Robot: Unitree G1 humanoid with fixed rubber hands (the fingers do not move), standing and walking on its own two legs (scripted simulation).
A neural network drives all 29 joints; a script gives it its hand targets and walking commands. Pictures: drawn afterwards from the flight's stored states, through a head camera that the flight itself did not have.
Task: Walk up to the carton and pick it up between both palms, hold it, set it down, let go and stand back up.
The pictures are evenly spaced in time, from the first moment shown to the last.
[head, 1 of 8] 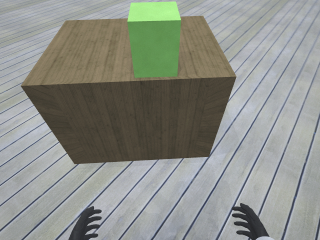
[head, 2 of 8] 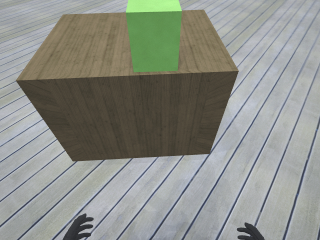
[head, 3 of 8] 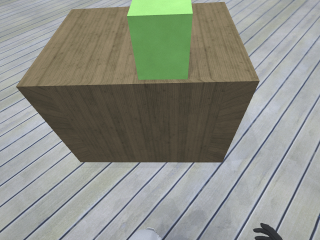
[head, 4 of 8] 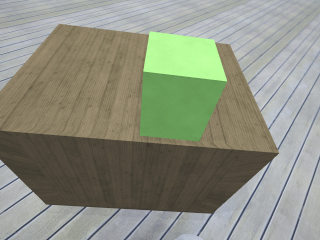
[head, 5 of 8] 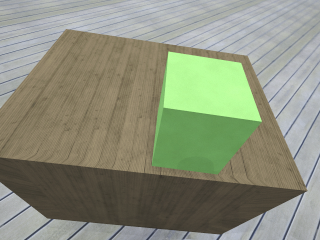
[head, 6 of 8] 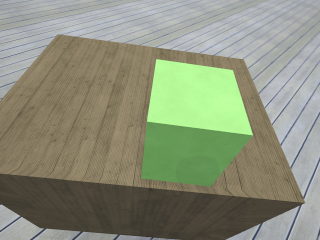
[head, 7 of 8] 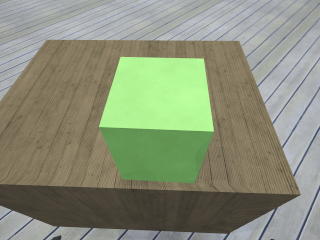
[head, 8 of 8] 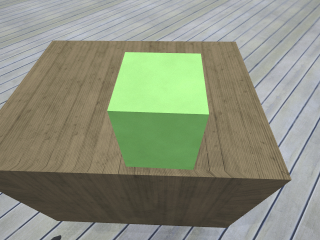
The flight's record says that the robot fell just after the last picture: no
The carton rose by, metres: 0.00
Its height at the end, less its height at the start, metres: +0.00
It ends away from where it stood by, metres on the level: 0.00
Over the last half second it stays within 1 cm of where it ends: yes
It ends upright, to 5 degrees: yes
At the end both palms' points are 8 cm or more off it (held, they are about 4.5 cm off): yes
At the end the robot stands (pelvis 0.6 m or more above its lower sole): yes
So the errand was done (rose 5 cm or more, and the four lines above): no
